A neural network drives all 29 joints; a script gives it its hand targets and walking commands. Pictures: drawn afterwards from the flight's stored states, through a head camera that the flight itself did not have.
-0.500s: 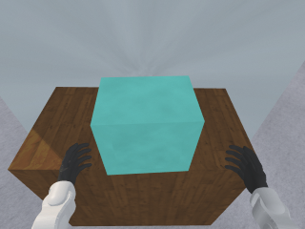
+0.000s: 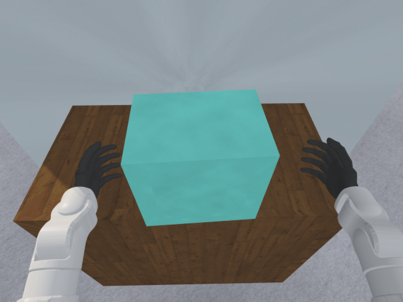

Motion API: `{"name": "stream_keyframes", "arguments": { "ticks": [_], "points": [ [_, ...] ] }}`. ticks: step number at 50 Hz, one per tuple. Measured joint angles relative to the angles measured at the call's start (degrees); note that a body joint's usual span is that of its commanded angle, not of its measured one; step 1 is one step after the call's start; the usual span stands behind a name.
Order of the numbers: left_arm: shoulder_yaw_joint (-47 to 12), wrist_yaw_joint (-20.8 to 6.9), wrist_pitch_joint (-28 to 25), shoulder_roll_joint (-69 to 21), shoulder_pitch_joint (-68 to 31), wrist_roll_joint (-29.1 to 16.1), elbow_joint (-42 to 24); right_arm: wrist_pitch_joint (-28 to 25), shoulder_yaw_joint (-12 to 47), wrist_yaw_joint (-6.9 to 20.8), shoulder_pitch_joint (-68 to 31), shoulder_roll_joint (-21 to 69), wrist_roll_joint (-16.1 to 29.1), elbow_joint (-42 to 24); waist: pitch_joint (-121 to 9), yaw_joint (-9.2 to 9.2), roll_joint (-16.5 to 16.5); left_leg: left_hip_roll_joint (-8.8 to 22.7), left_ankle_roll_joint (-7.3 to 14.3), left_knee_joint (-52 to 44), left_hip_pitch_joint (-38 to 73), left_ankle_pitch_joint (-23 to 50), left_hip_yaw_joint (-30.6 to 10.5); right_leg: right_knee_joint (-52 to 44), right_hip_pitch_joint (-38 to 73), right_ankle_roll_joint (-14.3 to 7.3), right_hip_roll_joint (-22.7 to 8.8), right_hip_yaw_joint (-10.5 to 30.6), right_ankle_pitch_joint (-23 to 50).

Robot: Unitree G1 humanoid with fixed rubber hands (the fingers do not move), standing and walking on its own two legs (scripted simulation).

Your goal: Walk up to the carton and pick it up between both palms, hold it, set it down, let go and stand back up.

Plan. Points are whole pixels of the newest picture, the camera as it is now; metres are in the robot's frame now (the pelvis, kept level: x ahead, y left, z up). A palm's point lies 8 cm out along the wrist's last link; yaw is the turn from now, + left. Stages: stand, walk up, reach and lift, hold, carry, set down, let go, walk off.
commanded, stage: reach and lift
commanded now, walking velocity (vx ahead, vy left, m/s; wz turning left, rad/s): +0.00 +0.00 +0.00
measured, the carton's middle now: (198, 160) +0.41 +0.06 +0.04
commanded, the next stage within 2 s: none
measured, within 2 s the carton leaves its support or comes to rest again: neither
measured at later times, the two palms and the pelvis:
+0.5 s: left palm (86, 142) +0.36 +0.26 +0.14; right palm (336, 135) +0.41 -0.20 +0.14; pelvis -0.01 +0.00 +0.00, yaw +0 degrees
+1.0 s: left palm (88, 120) +0.40 +0.27 +0.16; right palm (326, 111) +0.45 -0.19 +0.16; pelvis -0.01 +0.00 +0.00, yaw +1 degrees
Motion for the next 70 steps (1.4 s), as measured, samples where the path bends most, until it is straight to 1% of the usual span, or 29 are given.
{"name": "stream_keyframes", "arguments": {
  "ticks": [3, 10, 17, 22, 27, 40, 47, 51, 55, 62, 66, 70],
  "points": [
    [0.3, 0.0, 1.6, 0.2, -1.8, 0.1, -1.1, 0.5, 0.4, -0.1, -2.4, -0.9, 0.9, 0.4, 0.1, -0.02, 0.1, 0.0, 0.1, 0.3, -0.7, -0.1, -0.1, -0.2, -0.5, 0.1, 0.0, 0.0, 0.2],
    [1.4, 0.1, 6.1, 0.8, -7.0, 0.5, -1.3, 2.5, 1.4, -0.2, -8.5, -2.9, 2.7, 3.4, -0.3, -0.17, 0.3, 0.0, 0.3, 0.3, -2.1, 0.1, -0.3, -0.9, -1.5, 0.4, 0.1, 0.0, 0.8],
    [1.7, 0.8, 9.4, 1.7, -12.5, 0.5, 0.1, 4.6, 1.0, 0.3, -14.2, -4.3, 3.4, 7.0, -1.2, -0.03, 0.4, 0.1, 0.4, 0.8, -3.9, 0.2, -0.5, -0.9, -3.1, 0.4, 0.2, -0.1, 1.2],
    [1.4, 1.3, 10.2, 2.5, -17.2, 0.2, 4.1, 5.5, 0.9, 0.9, -18.9, -5.1, 3.5, 11.0, -2.1, 0.16, 0.4, 0.2, 0.3, 1.3, -5.5, 0.3, -0.7, -0.6, -4.6, 0.4, 0.3, -0.2, 1.3],
    [1.2, 1.2, 10.5, 3.3, -21.8, 0.2, 8.6, 6.1, 2.1, 1.0, -23.6, -5.7, 4.2, 15.2, -2.8, 0.14, 0.4, 0.3, 0.2, 1.7, -6.7, 0.4, -0.9, -0.2, -5.8, 0.3, 0.4, -0.3, 1.4],
    [-0.7, 1.6, 8.7, 5.8, -34.0, -0.8, 22.3, 6.6, 3.3, 0.8, -35.3, -6.0, 4.3, 27.0, -5.4, 0.50, 0.7, 0.5, 0.0, 3.1, -10.5, 0.5, -1.7, 0.7, -9.2, 0.1, 0.7, -1.0, 1.5],
    [-1.7, 1.0, 5.1, 5.4, -37.9, 0.1, 30.3, 4.9, 3.7, 1.4, -39.4, -5.4, 3.3, 34.3, -5.8, 0.75, 1.1, 0.5, 0.0, 3.5, -11.0, 0.4, -2.3, 0.5, -9.2, 0.1, 0.8, -1.4, 1.6],
    [-1.8, 0.1, 2.0, 4.2, -36.5, 1.2, 32.4, 2.6, 3.6, 1.4, -38.1, -4.2, 2.0, 36.3, -5.4, 0.67, 1.0, 0.4, 0.0, 3.5, -10.4, 0.2, -2.6, 0.2, -8.3, 0.1, 0.7, -1.6, 1.5],
    [-1.5, -0.4, -1.8, 2.4, -33.2, 2.9, 33.6, -0.3, 2.7, 1.4, -34.9, -2.0, -0.1, 37.4, -4.7, 0.54, 0.6, 0.3, -0.1, 3.6, -10.0, 0.0, -2.9, 0.0, -7.8, 0.1, 0.7, -1.9, 1.3],
    [-3.2, 0.4, -10.7, -0.5, -26.5, 3.4, 34.7, -8.0, -1.1, 1.2, -27.9, 2.4, -5.1, 36.8, -5.6, 0.39, 0.9, 0.5, -0.2, 5.8, -13.6, -0.8, -3.8, 1.1, -10.7, 0.0, 0.9, -2.7, 0.8],
    [-3.9, 0.8, -15.8, -1.8, -25.0, 3.9, 36.4, -11.7, -0.8, 1.1, -26.2, 3.6, -6.0, 37.0, -6.6, 0.74, 1.4, 0.6, -0.2, 7.2, -16.4, -1.2, -3.8, 2.2, -13.4, 0.0, 1.1, -2.7, 0.6],
    [-3.9, 0.7, -20.7, -2.4, -25.8, 4.0, 40.5, -14.6, 0.4, 0.8, -26.6, 4.0, -6.4, 38.6, -8.0, 1.08, 1.9, 0.7, -0.1, 8.2, -19.0, -1.5, -3.6, 3.6, -16.1, 0.1, 1.1, -2.6, 0.2]
  ]
}}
